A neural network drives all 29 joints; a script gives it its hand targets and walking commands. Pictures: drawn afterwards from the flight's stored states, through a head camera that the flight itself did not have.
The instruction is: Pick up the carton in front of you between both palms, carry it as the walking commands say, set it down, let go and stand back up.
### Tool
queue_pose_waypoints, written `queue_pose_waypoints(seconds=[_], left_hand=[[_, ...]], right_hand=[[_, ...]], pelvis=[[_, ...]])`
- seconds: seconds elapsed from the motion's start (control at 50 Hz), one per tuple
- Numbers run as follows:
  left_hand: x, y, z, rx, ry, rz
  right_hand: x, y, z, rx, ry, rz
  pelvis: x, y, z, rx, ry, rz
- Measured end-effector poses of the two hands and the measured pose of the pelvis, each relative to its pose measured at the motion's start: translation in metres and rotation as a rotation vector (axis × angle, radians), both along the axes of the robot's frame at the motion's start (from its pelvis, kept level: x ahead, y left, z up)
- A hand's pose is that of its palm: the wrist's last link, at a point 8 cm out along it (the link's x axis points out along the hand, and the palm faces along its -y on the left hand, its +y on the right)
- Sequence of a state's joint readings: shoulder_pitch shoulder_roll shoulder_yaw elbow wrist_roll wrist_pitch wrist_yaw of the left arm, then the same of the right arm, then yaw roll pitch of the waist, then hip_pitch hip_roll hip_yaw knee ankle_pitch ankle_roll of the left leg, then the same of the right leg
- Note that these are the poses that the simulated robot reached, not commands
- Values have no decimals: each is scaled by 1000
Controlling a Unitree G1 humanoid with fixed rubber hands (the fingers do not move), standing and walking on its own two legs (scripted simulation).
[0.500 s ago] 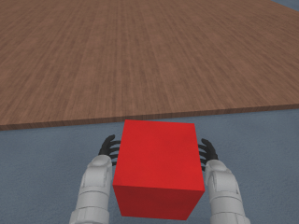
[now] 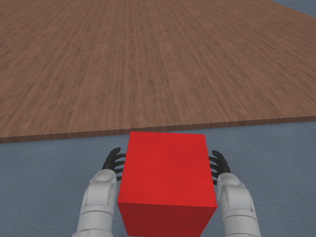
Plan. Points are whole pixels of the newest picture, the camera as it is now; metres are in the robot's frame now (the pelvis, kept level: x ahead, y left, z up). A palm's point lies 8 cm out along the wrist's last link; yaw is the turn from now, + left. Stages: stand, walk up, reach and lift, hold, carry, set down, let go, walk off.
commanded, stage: reach and lift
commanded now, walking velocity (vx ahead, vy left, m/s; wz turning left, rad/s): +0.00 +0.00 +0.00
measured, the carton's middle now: (164, 186) +0.30 +0.00 -0.05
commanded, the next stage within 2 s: hold in 0.16 s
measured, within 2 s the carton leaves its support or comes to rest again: neither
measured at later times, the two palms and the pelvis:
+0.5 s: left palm (105, 174) +0.28 +0.15 +0.05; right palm (225, 179) +0.27 -0.15 +0.05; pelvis -0.01 +0.00 +0.00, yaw -1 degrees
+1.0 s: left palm (105, 169) +0.29 +0.15 +0.06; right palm (224, 172) +0.29 -0.15 +0.05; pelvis +0.00 +0.00 +0.00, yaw +1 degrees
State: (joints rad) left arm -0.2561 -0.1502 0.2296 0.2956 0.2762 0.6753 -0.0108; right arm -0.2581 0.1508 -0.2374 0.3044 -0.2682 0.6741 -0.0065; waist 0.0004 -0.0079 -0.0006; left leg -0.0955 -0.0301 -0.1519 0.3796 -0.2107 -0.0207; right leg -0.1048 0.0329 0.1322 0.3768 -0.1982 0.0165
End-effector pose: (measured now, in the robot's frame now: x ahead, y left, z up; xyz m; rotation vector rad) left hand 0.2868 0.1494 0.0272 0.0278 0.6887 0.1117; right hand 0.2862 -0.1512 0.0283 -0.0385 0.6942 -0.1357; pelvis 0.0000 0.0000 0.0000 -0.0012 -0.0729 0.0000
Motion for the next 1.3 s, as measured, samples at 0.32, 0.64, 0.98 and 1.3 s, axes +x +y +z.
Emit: queue_pose_waypoints(seconds=[0.32, 0.64, 0.98, 1.3], left_hand=[[-6, 4, 16, -5, -34, 0], [-12, -1, 22, -12, -20, 10], [-3, 2, 26, -14, -47, 22], [72, 26, 73, -65, -127, 59]], right_hand=[[-8, 4, 16, 2, -34, -7], [-14, -1, 19, 18, -20, -13], [-2, 2, 24, 21, -46, -7], [72, 26, 71, 59, -127, -41]], pelvis=[[-5, 6, 0, 1, -26, -9], [-15, 1, -1, 3, -56, -10], [-7, -1, -3, -7, 3, 8], [91, 22, -2, -52, 158, -9]])
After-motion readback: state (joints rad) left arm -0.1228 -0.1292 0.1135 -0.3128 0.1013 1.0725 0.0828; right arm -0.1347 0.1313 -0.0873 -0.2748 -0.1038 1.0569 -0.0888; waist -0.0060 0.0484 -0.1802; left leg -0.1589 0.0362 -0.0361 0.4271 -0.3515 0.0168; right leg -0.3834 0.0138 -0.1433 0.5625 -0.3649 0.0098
